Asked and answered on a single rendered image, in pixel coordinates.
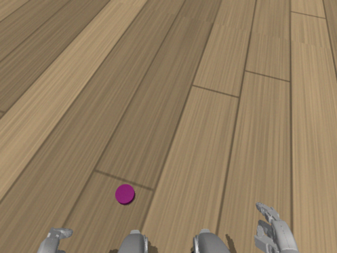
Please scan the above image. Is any tin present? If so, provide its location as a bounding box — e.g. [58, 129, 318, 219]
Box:
[115, 184, 135, 205]

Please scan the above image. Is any left robot hand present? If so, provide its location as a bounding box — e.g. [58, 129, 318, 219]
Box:
[37, 227, 73, 253]

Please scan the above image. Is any right robot hand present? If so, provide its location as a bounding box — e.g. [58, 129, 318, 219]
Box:
[254, 202, 299, 253]

